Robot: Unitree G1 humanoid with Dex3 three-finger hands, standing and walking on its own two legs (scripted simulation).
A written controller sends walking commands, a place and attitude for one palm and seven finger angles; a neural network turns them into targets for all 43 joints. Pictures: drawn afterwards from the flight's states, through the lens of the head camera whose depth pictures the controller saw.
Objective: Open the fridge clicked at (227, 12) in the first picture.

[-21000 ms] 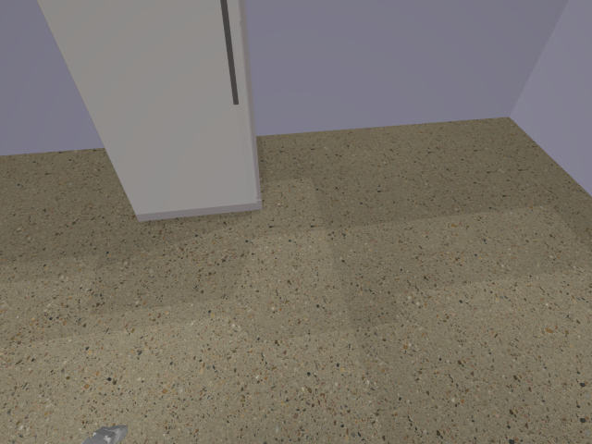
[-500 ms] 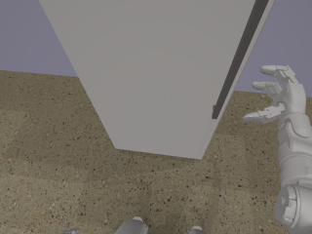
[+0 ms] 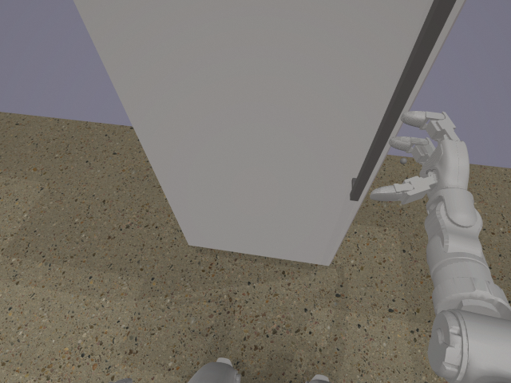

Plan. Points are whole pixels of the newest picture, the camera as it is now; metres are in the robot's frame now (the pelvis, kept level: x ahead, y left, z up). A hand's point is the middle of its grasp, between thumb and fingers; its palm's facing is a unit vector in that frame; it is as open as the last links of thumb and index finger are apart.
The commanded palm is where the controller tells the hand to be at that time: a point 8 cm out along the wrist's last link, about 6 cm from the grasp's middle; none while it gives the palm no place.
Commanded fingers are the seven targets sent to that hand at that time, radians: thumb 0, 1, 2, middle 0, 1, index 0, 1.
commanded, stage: feel for the door with the fingertips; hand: right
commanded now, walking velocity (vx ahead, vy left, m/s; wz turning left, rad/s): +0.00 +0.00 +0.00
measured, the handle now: (391, 105) +0.54 -0.13 +0.13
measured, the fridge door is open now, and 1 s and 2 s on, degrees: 0 0 0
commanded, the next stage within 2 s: slide the fingers in behind the handle in 0.44 s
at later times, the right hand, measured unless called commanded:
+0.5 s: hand (407, 149) +0.49 -0.16 +0.09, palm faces +0.01 +1.00 -0.01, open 13.8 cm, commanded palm +0.47 -0.21 +0.09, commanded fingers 0.00 0.50 -0.30 0.30 1.20 0.30 1.20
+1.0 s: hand (401, 152) +0.48 -0.15 +0.09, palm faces +0.00 +1.00 +0.00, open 13.9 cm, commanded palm +0.45 -0.20 +0.09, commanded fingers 0.00 0.50 -0.30 0.30 1.20 0.30 1.20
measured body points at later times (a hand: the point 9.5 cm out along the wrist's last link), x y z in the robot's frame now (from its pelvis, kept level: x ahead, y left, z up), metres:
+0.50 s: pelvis +0.00 +0.01 -0.01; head +0.10 +0.00 +0.43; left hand +0.02 +0.27 -0.12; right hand +0.48 -0.22 +0.09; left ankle +0.01 +0.12 -0.69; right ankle +0.01 -0.11 -0.69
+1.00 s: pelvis +0.00 +0.00 +0.00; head +0.09 -0.01 +0.44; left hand +0.03 +0.26 -0.12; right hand +0.48 -0.21 +0.09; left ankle +0.01 +0.12 -0.69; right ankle +0.01 -0.11 -0.69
